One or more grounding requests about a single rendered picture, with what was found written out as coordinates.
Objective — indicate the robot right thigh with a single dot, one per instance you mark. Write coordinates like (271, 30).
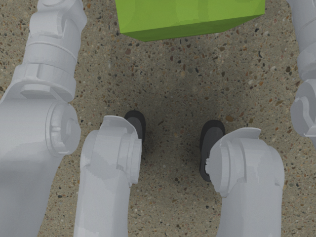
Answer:
(243, 172)

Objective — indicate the robot right shin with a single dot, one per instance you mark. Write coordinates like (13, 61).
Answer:
(253, 133)

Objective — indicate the robot right forearm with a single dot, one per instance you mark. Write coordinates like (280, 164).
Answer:
(304, 22)

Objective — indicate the carton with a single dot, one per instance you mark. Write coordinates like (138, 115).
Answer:
(151, 20)

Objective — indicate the left robot upper arm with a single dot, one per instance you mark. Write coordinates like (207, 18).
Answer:
(35, 134)

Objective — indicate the right robot upper arm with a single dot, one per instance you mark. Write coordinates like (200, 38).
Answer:
(303, 110)

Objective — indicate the robot left forearm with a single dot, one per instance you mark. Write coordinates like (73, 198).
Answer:
(51, 53)

